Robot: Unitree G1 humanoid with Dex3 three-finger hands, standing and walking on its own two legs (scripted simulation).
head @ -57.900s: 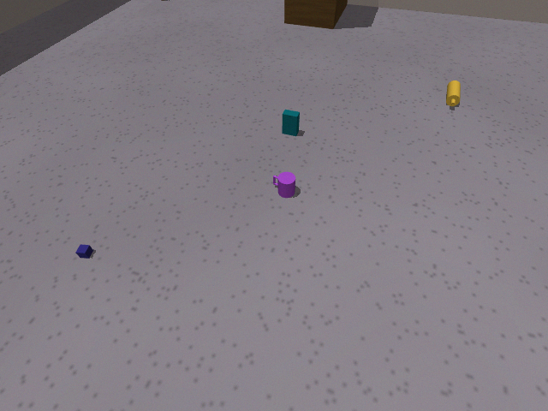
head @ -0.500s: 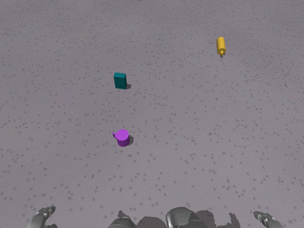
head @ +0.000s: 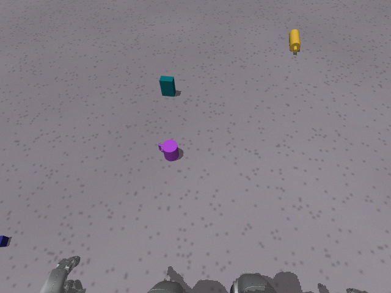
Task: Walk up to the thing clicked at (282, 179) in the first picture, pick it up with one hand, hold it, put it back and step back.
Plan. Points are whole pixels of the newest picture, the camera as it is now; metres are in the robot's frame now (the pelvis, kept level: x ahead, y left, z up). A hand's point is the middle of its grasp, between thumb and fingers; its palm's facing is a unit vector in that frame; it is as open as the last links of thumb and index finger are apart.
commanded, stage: step back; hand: left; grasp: from above
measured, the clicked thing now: (168, 149) +0.86 +0.22 -0.70
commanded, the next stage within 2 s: stand in 1.54 s
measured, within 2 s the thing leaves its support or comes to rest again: neither
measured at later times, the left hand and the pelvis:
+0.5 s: hand out of the picture -0.12 +0.24 -0.13, palm faces -0.08 -0.90 -0.42, open 7.4 cm; pelvis -0.18 -0.03 +0.01, yaw -6 degrees
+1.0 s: hand out of the picture -0.14 +0.24 -0.13, palm faces +0.03 -0.92 -0.39, open 7.4 cm; pelvis -0.21 -0.03 +0.01, yaw +0 degrees
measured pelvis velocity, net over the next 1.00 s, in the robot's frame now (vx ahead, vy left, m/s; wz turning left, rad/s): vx -0.21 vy -0.03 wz -0.01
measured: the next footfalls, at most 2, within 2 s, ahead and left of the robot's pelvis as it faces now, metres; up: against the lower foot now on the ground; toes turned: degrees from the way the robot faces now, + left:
left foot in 0.02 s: +0.02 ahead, +0.12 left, +0.00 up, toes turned -2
right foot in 0.38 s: -0.16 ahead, -0.14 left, +0.00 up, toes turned -2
